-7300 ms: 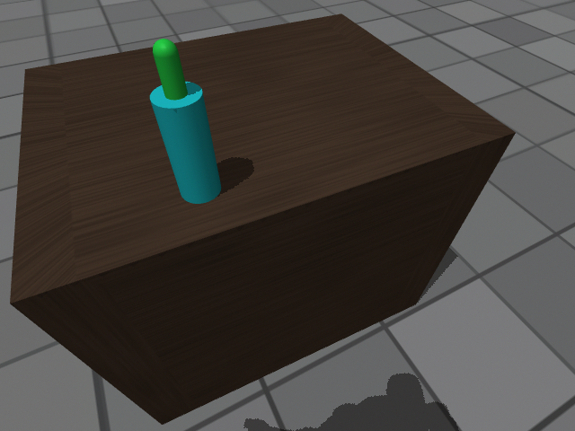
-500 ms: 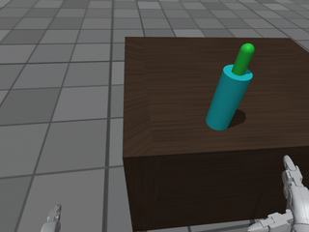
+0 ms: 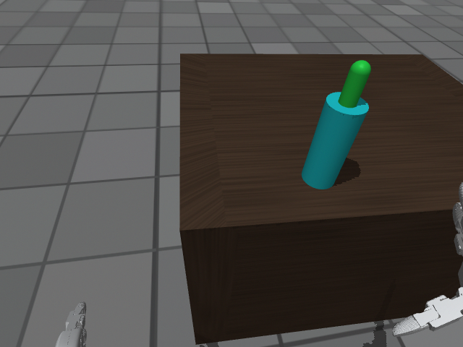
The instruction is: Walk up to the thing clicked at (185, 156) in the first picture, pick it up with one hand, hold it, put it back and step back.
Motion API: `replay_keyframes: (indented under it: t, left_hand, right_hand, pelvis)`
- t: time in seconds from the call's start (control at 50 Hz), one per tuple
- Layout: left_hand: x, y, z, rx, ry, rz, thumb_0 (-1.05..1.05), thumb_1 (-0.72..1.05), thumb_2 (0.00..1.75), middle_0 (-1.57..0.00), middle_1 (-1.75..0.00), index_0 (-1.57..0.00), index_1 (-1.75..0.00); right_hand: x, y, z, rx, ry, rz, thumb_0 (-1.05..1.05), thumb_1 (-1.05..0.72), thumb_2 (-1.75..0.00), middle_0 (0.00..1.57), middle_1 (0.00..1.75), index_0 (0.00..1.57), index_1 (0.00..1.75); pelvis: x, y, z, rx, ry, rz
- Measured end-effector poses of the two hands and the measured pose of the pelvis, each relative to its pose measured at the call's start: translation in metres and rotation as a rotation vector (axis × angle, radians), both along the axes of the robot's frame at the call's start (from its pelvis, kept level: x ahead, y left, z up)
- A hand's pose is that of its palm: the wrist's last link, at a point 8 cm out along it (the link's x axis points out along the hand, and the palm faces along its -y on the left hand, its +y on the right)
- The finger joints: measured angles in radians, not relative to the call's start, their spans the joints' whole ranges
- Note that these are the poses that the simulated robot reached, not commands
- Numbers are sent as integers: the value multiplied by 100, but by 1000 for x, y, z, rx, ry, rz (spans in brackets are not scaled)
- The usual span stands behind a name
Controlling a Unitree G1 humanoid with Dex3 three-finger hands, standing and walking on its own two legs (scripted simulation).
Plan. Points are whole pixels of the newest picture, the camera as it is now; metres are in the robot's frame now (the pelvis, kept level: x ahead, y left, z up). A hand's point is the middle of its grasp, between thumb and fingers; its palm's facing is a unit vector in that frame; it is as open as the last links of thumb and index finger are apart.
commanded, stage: rise first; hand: right
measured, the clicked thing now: (336, 129) +0.46 -0.21 +0.16
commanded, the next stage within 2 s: go down in 0.66 s
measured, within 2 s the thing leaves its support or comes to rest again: neither
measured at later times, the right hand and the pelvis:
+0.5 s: hand (452, 256) +0.18 -0.25 +0.18, palm faces +0.39 +0.81 -0.43, open 17.5 cm; pelvis -0.02 +0.00 +0.00, yaw +0 degrees
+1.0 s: hand out of the picture +0.19 -0.27 +0.19, palm faces +0.46 +0.80 -0.39, open 17.5 cm; pelvis -0.01 +0.00 +0.00, yaw +0 degrees
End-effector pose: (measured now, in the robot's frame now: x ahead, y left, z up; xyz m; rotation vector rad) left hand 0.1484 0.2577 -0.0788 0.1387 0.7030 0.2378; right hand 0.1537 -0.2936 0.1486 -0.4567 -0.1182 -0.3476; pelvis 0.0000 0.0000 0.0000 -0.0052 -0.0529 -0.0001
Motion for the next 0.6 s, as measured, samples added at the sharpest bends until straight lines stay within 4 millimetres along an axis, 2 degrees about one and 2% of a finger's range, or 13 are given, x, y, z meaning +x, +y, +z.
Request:
replay_keyframes:
  t: [0.2,0.6]
  left_hand:
    - [-10,-2,0,-12,-9,8,-1,-56,4,-7,-4,-5,-6]
    - [-20,-1,-1,-12,-15,8,-1,-55,6,-6,-5,-5,-6]
  right_hand:
    - [-7,-2,24,-65,-86,23,-2,55,-3,6,5,6,6]
    - [-11,-1,50,-121,-200,42,-2,56,-4,6,6,6,6]
  pelvis:
    - [-7,-2,0,0,-11,1]
    - [-16,-2,0,1,-20,2]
